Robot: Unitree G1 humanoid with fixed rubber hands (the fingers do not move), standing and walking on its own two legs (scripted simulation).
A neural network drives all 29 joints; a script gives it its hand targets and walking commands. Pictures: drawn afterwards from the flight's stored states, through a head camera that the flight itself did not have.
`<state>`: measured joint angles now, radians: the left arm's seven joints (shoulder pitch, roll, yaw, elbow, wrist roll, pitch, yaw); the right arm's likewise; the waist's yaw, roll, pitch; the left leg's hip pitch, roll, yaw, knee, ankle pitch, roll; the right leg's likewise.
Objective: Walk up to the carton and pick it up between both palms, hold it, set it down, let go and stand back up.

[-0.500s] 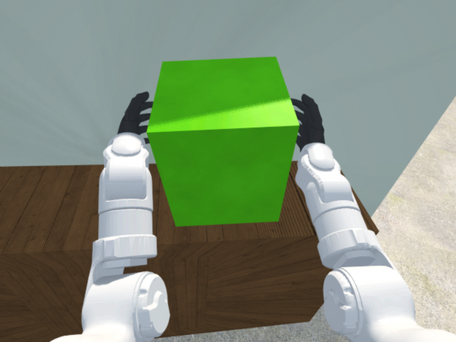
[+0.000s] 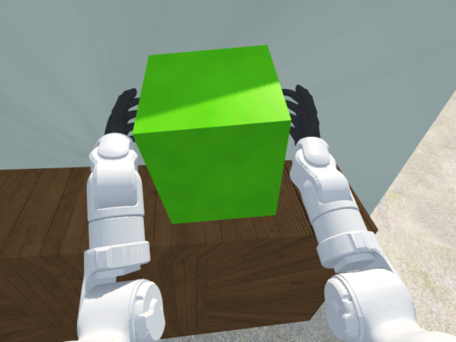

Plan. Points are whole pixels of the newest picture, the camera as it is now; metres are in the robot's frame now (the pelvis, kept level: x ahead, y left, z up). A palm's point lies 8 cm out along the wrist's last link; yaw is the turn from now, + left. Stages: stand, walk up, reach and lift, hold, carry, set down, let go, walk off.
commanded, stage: reach and lift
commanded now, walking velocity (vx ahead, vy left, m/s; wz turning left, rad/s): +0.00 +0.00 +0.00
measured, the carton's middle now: (216, 140) +0.44 -0.01 +0.16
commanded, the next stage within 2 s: hold in 0.34 s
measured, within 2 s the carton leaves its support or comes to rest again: neither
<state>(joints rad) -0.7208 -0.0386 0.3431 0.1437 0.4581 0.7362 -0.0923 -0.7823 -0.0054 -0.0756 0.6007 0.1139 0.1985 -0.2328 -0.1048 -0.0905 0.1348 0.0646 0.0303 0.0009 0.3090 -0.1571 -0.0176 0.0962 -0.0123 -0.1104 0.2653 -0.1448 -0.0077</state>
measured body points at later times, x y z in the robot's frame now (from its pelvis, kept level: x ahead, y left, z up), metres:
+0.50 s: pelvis -0.01 +0.01 +0.00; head -0.06 +0.04 +0.45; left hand +0.38 +0.15 +0.23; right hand +0.37 -0.15 +0.24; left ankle +0.03 +0.13 -0.75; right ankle +0.02 -0.11 -0.75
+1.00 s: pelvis -0.02 -0.01 +0.00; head -0.07 +0.01 +0.45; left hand +0.37 +0.15 +0.25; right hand +0.37 -0.15 +0.25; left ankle +0.03 +0.13 -0.75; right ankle +0.02 -0.11 -0.75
